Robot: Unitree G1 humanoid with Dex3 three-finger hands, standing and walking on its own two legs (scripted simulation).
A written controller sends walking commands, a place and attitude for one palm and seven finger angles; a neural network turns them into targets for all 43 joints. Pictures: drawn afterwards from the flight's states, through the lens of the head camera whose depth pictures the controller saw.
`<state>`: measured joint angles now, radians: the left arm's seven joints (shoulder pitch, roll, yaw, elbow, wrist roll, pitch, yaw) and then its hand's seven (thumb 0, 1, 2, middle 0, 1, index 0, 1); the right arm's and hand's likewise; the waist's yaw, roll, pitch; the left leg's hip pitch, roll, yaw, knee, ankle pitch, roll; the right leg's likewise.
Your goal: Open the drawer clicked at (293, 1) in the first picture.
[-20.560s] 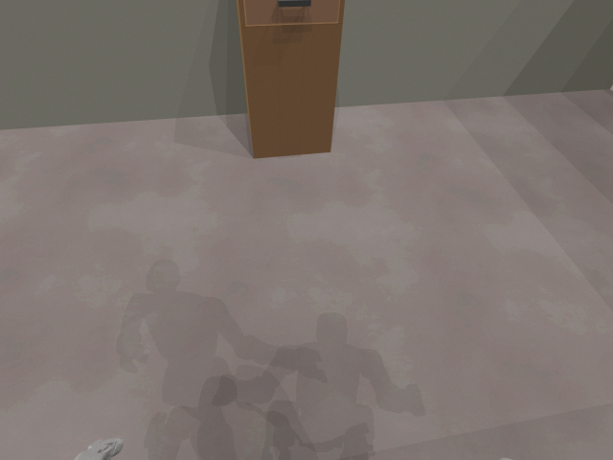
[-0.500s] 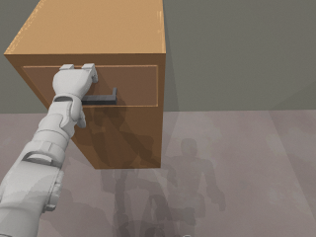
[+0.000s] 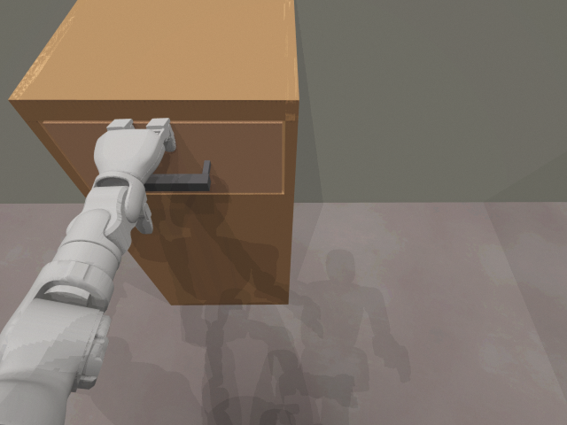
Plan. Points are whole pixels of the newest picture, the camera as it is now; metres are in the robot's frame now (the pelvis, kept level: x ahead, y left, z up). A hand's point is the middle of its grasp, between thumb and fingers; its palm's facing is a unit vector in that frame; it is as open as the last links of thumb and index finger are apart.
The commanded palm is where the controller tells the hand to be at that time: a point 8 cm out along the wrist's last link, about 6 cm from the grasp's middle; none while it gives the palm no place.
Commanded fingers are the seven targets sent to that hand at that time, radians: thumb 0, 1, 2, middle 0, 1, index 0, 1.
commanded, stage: re-aim the fingers above the handle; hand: left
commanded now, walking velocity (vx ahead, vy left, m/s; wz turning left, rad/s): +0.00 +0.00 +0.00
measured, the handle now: (174, 174) +0.52 +0.18 +0.01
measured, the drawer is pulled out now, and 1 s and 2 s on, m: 0.00 0.00 0.00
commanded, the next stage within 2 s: lower the fingers behind the handle in 1.50 s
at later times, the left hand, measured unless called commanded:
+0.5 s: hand (144, 179) +0.47 +0.21 +0.06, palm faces -0.03 -0.03 -1.00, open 13.8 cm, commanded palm +0.43 +0.20 +0.12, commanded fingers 0.00 -0.50 0.30 -0.30 -1.20 -0.30 -1.20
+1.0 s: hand (156, 184) +0.45 +0.18 +0.07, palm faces -0.03 -0.02 -1.00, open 13.9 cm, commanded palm +0.43 +0.19 +0.12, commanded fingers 0.00 -0.50 0.30 -0.30 -1.20 -0.30 -1.20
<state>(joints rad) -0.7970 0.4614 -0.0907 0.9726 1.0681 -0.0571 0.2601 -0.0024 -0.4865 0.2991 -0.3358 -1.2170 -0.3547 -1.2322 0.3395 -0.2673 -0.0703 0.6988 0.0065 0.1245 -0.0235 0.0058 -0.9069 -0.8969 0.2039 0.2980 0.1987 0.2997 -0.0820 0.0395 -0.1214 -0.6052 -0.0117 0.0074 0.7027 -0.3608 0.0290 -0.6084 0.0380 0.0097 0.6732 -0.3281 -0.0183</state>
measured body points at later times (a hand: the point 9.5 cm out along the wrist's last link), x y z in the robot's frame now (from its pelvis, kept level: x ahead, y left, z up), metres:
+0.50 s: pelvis +0.00 +0.00 +0.00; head +0.07 -0.01 +0.45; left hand +0.46 +0.21 +0.11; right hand +0.04 -0.27 -0.13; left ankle -0.02 +0.10 -0.72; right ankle -0.01 -0.11 -0.72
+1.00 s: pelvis +0.00 +0.00 +0.01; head +0.05 -0.02 +0.45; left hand +0.44 +0.18 +0.12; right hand +0.08 -0.27 -0.13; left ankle -0.02 +0.10 -0.72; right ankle -0.01 -0.11 -0.72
